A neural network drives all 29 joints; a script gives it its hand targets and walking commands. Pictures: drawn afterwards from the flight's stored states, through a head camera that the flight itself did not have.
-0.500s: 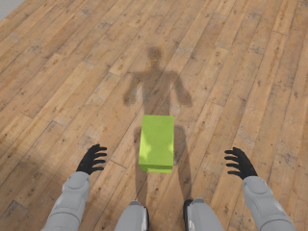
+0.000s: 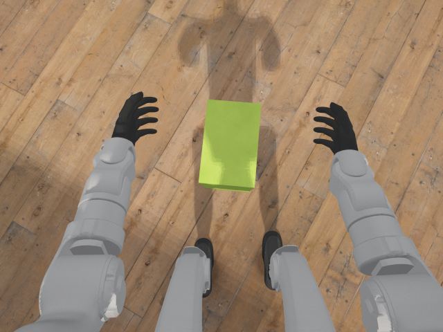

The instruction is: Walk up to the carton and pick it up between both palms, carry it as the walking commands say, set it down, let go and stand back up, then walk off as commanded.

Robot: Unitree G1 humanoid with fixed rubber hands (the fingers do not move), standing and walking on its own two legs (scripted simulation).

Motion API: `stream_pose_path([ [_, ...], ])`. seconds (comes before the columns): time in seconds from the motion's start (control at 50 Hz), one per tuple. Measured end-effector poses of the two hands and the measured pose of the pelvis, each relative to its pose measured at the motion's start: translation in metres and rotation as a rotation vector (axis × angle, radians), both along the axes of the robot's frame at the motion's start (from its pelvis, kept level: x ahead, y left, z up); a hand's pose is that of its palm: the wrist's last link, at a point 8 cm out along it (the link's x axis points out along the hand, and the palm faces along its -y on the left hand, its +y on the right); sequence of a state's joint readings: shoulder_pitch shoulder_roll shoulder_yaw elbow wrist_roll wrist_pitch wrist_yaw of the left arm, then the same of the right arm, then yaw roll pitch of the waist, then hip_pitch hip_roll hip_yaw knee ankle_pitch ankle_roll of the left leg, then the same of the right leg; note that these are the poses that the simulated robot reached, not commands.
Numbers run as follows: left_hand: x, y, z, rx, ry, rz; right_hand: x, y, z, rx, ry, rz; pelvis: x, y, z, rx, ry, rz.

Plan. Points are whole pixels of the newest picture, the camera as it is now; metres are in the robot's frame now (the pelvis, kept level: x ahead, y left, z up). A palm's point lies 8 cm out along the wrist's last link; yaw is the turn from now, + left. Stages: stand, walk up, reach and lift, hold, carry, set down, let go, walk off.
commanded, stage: reach and lift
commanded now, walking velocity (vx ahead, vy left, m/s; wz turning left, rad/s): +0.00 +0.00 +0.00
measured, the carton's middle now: (230, 151) +0.51 +0.02 -0.55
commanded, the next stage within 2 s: none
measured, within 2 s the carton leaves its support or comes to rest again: neither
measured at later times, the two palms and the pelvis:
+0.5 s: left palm (137, 115) +0.50 +0.21 -0.16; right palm (316, 115) +0.50 -0.14 -0.16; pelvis +0.00 +0.00 -0.03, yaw +1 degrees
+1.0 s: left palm (165, 133) +0.51 +0.19 -0.33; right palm (288, 143) +0.49 -0.13 -0.34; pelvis -0.06 +0.00 -0.18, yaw +1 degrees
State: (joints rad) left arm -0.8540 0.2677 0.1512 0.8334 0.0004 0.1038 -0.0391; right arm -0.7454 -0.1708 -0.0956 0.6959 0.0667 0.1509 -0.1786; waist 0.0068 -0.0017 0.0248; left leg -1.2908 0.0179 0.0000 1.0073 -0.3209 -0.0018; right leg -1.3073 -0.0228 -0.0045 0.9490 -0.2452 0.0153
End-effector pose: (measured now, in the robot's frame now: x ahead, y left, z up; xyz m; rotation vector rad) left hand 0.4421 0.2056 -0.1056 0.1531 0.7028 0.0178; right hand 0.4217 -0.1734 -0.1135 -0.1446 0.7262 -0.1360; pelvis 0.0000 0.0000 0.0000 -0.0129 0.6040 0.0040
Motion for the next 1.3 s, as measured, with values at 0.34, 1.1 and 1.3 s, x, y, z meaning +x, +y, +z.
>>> stream_pose_path([
  [0.34,0.061,-0.012,-0.034,-0.050,-0.056,0.042,0.072,0.021,-0.026,0.017,-0.090,0.006,0.003,0.001,-0.012,-0.004,0.139,0.003],
  [1.1,0.069,-0.007,-0.236,-0.028,-0.037,0.129,0.066,0.044,-0.239,0.086,-0.031,-0.110,-0.056,-0.001,-0.205,-0.036,-0.027,0.043],
  [1.3,0.062,-0.006,-0.288,-0.056,-0.020,0.114,0.055,0.048,-0.294,0.067,0.017,-0.040,-0.055,0.000,-0.246,-0.048,0.046,0.041],
])
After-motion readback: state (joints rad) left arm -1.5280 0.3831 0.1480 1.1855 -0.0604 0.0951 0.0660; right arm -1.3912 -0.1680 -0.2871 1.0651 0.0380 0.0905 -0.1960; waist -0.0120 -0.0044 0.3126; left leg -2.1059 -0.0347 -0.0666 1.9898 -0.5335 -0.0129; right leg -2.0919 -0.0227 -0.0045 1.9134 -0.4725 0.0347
